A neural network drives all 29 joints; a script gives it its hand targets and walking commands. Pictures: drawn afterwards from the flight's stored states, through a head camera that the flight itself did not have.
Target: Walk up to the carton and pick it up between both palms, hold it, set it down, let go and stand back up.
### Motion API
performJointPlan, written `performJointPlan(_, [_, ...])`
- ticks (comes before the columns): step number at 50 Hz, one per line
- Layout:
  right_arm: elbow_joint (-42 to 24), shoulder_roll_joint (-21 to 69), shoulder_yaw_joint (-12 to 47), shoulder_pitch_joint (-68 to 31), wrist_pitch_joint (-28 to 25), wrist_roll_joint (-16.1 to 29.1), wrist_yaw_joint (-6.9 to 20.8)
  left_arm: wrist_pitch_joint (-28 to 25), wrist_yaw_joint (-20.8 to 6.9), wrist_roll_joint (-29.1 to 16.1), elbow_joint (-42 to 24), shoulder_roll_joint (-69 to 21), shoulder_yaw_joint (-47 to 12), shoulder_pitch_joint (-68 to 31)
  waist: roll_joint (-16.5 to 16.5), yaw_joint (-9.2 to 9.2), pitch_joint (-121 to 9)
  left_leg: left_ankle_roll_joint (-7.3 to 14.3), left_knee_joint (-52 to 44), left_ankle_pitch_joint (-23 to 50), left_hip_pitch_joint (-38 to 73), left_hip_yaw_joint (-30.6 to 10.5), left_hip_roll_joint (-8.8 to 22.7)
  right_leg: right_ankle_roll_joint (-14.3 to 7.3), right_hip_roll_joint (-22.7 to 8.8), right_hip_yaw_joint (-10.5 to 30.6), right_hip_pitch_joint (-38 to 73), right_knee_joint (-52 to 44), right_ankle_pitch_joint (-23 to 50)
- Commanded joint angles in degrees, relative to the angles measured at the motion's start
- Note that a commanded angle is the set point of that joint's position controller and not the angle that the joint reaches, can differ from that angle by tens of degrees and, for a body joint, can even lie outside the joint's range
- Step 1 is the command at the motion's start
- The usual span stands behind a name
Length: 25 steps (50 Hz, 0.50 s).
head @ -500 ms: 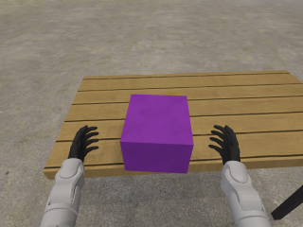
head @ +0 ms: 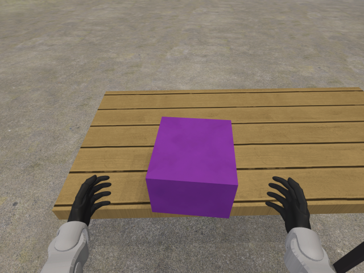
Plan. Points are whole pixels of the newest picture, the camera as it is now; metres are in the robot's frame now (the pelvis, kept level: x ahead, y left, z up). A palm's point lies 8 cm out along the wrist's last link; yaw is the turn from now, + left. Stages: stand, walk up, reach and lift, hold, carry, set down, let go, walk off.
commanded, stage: set down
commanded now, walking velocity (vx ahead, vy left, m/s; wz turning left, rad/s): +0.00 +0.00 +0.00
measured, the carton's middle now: (193, 164) +0.40 -0.01 +0.02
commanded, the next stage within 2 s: let go in 1.96 s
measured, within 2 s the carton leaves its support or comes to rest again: neither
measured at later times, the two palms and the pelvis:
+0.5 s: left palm (85, 230) +0.23 +0.23 +0.02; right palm (293, 236) +0.20 -0.20 +0.03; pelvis +0.03 -0.01 +0.00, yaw +0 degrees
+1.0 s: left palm (85, 253) +0.20 +0.23 -0.01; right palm (291, 253) +0.18 -0.20 +0.00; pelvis +0.01 -0.01 +0.00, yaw +0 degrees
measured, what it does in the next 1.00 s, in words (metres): stands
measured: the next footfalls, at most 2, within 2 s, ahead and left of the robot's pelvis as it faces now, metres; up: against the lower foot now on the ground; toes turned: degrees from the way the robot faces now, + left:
none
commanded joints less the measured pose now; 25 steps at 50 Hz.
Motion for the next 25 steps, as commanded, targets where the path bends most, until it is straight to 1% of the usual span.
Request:
performJointPlan(1, [-12.2, -5.8, 2.3, -0.9, -2.2, -0.1, 1.2, -2.2, -0.4, -5.7, -12.6, 7.6, -3.8, -1.5, 2.9, 1.82, -2.4, 1.8, -11.9, -2.4, -8.2, 7.0, -2.6, -1.1, 0.2, 5.4, 8.5, -4.8, -7.9])
performJointPlan(2, [-10.2, -5.4, 3.0, 2.2, -2.2, -0.9, 1.5, -1.6, -0.9, -4.8, -9.4, 7.0, -2.9, 1.2, 2.3, 2.22, -0.7, 1.1, -11.4, 0.0, -6.3, 7.2, -3.2, -1.5, -0.4, 6.2, 7.3, -5.5, -7.0])
performJointPlan(3, [-13.8, -5.8, 3.0, 1.2, -3.5, 0.4, 1.3, -2.2, -0.2, -5.1, -14.4, 7.8, -3.3, 0.8, 3.9, 2.97, -3.1, 0.5, -11.3, 2.1, -4.2, 7.1, -3.4, -1.3, -0.5, 5.8, 5.7, -5.3, -6.4])
performJointPlan(4, [-14.5, -6.2, 3.0, 2.4, -4.4, 0.4, 1.4, -2.7, 0.0, -5.0, -15.2, 8.6, -2.8, 1.7, 3.9, 3.01, -4.3, 0.0, -11.0, 3.5, -2.9, 6.8, -3.7, -0.9, -0.5, 5.7, 6.0, -4.8, -5.0])
performJointPlan(5, [-12.4, -6.2, 2.9, 4.4, -4.2, 0.0, 1.8, -2.6, -0.3, -4.9, -13.9, 8.3, -3.3, 3.3, 4.0, 2.71, -3.2, -0.3, -10.9, 4.1, -2.9, 6.7, -3.5, -1.3, -0.5, 5.8, 6.4, -4.8, -4.0])
performJointPlan(6, [-11.5, -7.1, 2.5, 3.4, -4.7, -1.3, 2.0, -2.8, -0.4, -4.7, -12.2, 7.9, -3.6, 3.2, 2.3, 1.82, -4.0, -0.2, -10.9, 4.7, -3.1, 6.6, -3.5, -1.0, 0.1, 5.3, 6.3, -4.7, -3.3])
performJointPlan(7, [-16.0, -7.3, 3.8, 4.9, -6.4, 0.3, 1.9, -4.3, -0.2, -5.0, -15.8, 9.0, -2.6, 4.9, 3.1, 3.93, -6.8, -0.1, -10.3, 7.5, -2.0, 6.6, -3.7, -0.9, -0.5, 5.6, 7.1, -4.5, -1.8])
performJointPlan(8, [-10.7, -7.4, 3.5, 7.4, -5.8, -0.7, 1.7, -3.1, -0.7, -3.9, -9.8, 8.1, -2.9, 7.0, 3.2, 2.3, -3.2, -0.4, -10.3, 7.5, -2.0, 6.9, -3.9, -0.8, -0.2, 5.5, 6.5, -4.9, -1.6])
performJointPlan(9, [-16.0, -7.0, 4.2, 6.8, -7.4, 0.8, 1.7, -5.0, -0.3, -5.6, -16.2, 9.3, -3.2, 6.0, 2.8, 3.4, -7.5, -0.5, -9.4, 10.2, -0.6, 6.5, -3.7, -0.6, -0.2, 5.4, 7.0, -4.3, 1.4])
performJointPlan(10, [-15.9, -7.1, 4.2, 8.5, -8.3, 0.7, 1.7, -5.4, -0.4, -5.3, -16.2, 9.7, -3.3, 7.8, 3.3, 2.76, -7.1, -0.7, -9.2, 11.7, -0.7, 7.0, -4.4, -0.5, -0.1, 5.5, 7.7, -3.9, 4.4])
performJointPlan(11, [-13.1, -7.8, 5.1, 10.5, -8.7, 0.7, 2.1, -5.2, -0.3, -4.0, -13.1, 8.2, -2.7, 10.7, 4.2, 3.34, -6.3, -1.3, -9.1, 14.5, 0.6, 6.8, -4.4, -0.7, 0.3, 5.1, 7.3, -3.8, 7.3])
performJointPlan(12, [-10.8, -8.5, 4.8, 11.0, -9.0, 0.1, 2.4, -5.2, -0.5, -3.2, -11.8, 7.7, -3.3, 11.4, 4.3, 3.17, -4.6, -1.7, -8.9, 14.7, 0.7, 6.3, -4.0, -0.8, 0.7, 4.8, 7.6, -4.0, 7.3])
performJointPlan(13, [-11.2, -8.6, 5.3, 12.8, -9.5, 1.0, 2.1, -5.8, -0.7, -3.4, -13.4, 7.7, -3.2, 12.1, 3.9, 3.36, -5.8, -1.8, -8.4, 17.2, 1.9, 6.1, -4.1, -0.7, 0.8, 4.8, 7.6, -3.9, 9.6])
performJointPlan(14, [-12.2, -9.4, 4.7, 12.0, -9.9, -0.2, 2.3, -6.7, -0.7, -4.0, -16.1, 8.9, -3.0, 11.4, 3.2, 2.9, -7.4, -1.7, -8.2, 17.0, 1.6, 6.2, -4.0, -0.9, 1.2, 4.2, 7.2, -3.6, 9.9])
performJointPlan(15, [-10.6, -8.1, 5.4, 12.6, -10.5, 0.3, 1.9, -6.7, -1.1, -4.3, -12.1, 9.0, -3.3, 12.1, 1.6, 2.3, -5.9, -1.2, -7.7, 16.3, 0.7, 6.2, -4.4, -0.2, 0.3, 5.5, 8.0, -3.5, 12.3])
performJointPlan(16, [-12.0, -7.8, 6.0, 14.7, -11.2, 1.3, 2.0, -7.7, -0.9, -3.7, -15.0, 9.0, -2.9, 14.3, 3.5, 3.2, -6.6, -1.8, -7.5, 18.7, 1.3, 6.1, -4.6, -0.4, 0.1, 5.5, 9.3, -3.3, 15.1])
performJointPlan(17, [-12.7, -8.8, 6.0, 14.0, -11.8, 0.1, 1.9, -8.0, -1.1, -4.2, -14.4, 10.0, -2.9, 13.9, 1.9, 2.65, -7.9, -1.7, -7.8, 18.5, 1.2, 6.3, -4.7, -0.2, 0.5, 4.8, 9.4, -2.9, 15.9])
performJointPlan(18, [-11.5, -8.2, 5.9, 14.7, -12.1, 0.9, 2.1, -8.4, -0.9, -3.4, -14.7, 9.2, -2.7, 14.5, 3.3, 3.22, -7.7, -2.0, -7.5, 19.1, 2.4, 6.1, -4.6, -0.3, 0.4, 5.0, 9.0, -3.1, 15.7])
performJointPlan(19, [-9.7, -8.9, 5.4, 13.5, -12.4, 0.0, 2.2, -8.0, -1.2, -3.6, -11.5, 9.3, -2.9, 14.0, 2.3, 2.8, -6.6, -1.7, -7.5, 17.9, 1.6, 6.2, -4.5, -0.2, 0.5, 5.0, 8.3, -3.0, 15.6])
performJointPlan(20, [-5.8, -8.3, 6.3, 15.1, -12.4, -0.4, 2.4, -8.2, -1.1, -2.6, -10.3, 9.3, -2.2, 14.3, 3.8, 2.99, -5.9, -1.9, -7.2, 18.4, 1.4, 5.9, -4.4, -0.5, 0.4, 5.2, 8.2, -3.0, 16.2])
performJointPlan(21, [-7.1, -9.3, 5.2, 14.2, -13.5, -0.1, 2.4, -8.5, -1.0, -2.5, -11.3, 8.4, -3.0, 14.3, 4.5, 2.57, -5.9, -2.4, -7.4, 18.9, 1.7, 5.9, -4.5, -0.6, 1.0, 4.4, 7.8, -2.9, 14.9])
performJointPlan(22, [-6.9, -9.7, 4.8, 14.7, -14.0, -0.3, 2.6, -8.8, -0.8, -2.6, -12.2, 8.9, -2.8, 15.2, 3.9, 2.76, -6.7, -2.5, -6.9, 21.1, 2.7, 5.8, -4.3, -0.9, 1.2, 4.3, 8.1, -2.7, 16.9])
performJointPlan(23, [-6.5, -10.0, 5.1, 14.9, -14.2, -0.5, 2.9, -8.9, -1.0, -2.1, -11.7, 8.4, -3.1, 15.3, 4.3, 3.07, -6.3, -2.5, -7.0, 20.5, 2.5, 6.0, -4.2, -0.7, 1.2, 4.1, 8.4, -3.1, 15.1])
performJointPlan(24, [-10.5, -9.0, 4.6, 14.1, -15.3, 0.5, 2.3, -9.6, -0.9, -4.1, -13.9, 10.2, -3.4, 14.0, 3.0, 2.45, -8.8, -2.1, -6.6, 19.9, 2.0, 6.5, -4.7, -0.1, 0.8, 4.4, 9.2, -3.0, 16.3])
performJointPlan(25, [-8.5, -7.9, 4.5, 14.8, -14.9, -0.6, 2.4, -9.7, -1.2, -4.6, -11.6, 11.1, -3.1, 15.1, 1.4, 2.08, -8.5, -1.4, -6.8, 18.3, 1.4, 6.3, -4.4, -0.2, 0.5, 4.8, 9.1, -3.4, 14.6])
